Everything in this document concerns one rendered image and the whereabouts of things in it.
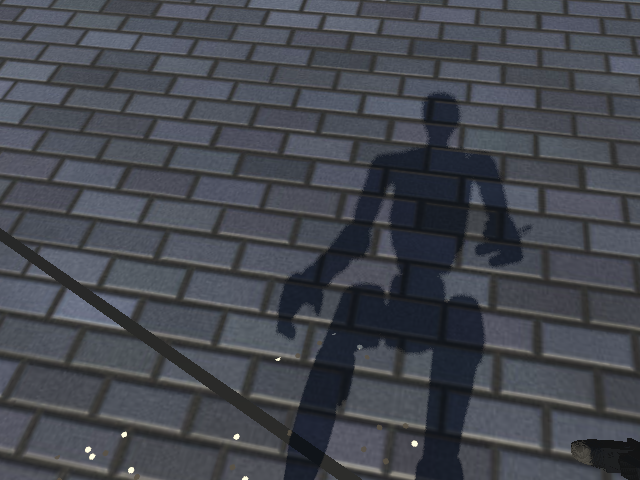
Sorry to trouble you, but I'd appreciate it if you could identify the robot right hand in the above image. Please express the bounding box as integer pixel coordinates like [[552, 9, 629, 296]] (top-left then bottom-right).
[[571, 438, 640, 480]]

